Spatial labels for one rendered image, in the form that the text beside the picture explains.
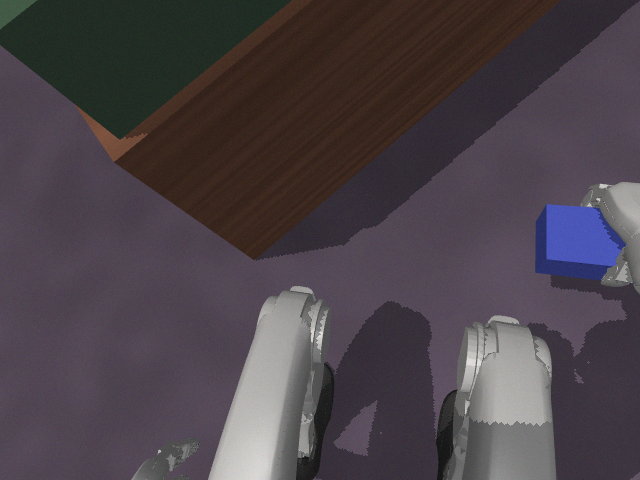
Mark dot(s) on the right robot foot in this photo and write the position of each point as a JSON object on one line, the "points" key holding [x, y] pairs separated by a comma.
{"points": [[444, 440]]}

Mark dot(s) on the right robot hand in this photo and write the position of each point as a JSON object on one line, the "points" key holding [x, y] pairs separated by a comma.
{"points": [[620, 206]]}

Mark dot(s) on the bed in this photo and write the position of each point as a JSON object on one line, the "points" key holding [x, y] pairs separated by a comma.
{"points": [[249, 114]]}

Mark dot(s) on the right robot arm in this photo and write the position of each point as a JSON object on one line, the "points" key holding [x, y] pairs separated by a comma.
{"points": [[632, 253]]}

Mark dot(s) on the left robot hand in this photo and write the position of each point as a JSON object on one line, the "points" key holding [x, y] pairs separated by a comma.
{"points": [[168, 458]]}

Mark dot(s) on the carton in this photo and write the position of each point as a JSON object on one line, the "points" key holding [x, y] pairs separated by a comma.
{"points": [[576, 242]]}

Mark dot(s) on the left robot foot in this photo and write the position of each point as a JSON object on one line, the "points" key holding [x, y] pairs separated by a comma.
{"points": [[308, 467]]}

